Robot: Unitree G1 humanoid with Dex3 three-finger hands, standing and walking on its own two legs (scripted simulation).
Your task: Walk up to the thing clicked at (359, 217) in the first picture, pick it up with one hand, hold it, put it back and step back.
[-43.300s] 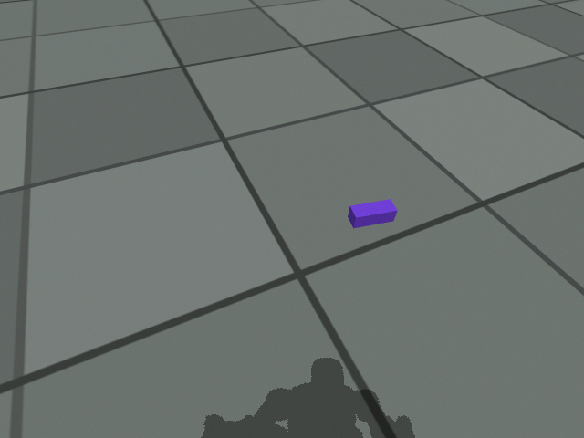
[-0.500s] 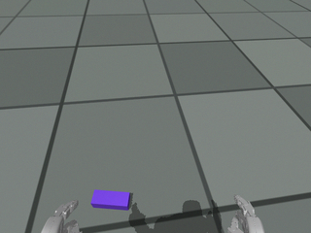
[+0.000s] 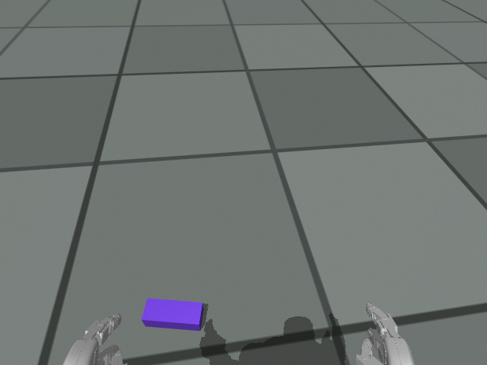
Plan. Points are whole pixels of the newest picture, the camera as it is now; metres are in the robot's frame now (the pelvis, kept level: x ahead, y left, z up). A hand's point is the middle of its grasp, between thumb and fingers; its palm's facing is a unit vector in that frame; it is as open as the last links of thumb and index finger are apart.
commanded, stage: home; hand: left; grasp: from above
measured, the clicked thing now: (174, 314) +0.45 +0.22 -0.68
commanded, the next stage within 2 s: stand in 0.04 s
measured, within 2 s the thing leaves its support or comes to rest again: neither
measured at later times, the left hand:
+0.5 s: hand out of the picture +0.07 +0.25 -0.11, palm faces +0.04 -0.94 -0.33, open 7.4 cm
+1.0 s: hand out of the picture +0.02 +0.24 -0.10, palm faces +0.04 -0.94 -0.34, open 7.4 cm
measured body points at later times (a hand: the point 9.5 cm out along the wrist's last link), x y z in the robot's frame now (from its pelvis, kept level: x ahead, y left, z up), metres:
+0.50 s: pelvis -0.01 +0.01 +0.04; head +0.01 +0.02 +0.49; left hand +0.07 +0.30 -0.09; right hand +0.09 -0.27 -0.08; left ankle +0.00 +0.12 -0.68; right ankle +0.01 -0.15 -0.68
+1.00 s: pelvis -0.01 +0.00 +0.06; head -0.02 -0.01 +0.51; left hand +0.02 +0.29 -0.07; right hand +0.06 -0.28 -0.08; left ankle +0.00 +0.12 -0.68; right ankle +0.01 -0.15 -0.68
